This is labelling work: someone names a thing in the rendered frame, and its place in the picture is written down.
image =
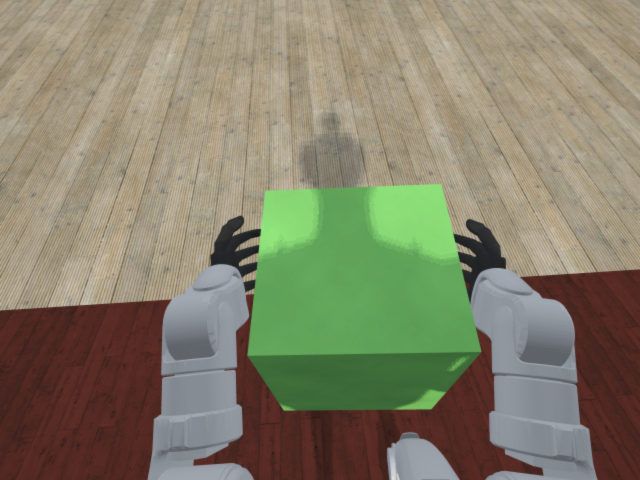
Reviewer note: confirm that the right robot shin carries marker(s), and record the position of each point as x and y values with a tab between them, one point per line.
409	435

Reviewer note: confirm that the robot right hand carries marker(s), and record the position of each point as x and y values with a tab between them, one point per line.
488	253

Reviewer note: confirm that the carton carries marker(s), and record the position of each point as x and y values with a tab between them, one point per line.
360	301

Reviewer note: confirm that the robot right forearm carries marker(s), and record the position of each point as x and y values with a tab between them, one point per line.
536	418

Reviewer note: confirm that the robot left hand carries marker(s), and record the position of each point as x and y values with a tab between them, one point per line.
226	244

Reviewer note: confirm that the robot left forearm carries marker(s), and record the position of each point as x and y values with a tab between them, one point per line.
199	412

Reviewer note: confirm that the right robot thigh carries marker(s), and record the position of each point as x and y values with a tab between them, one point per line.
417	459

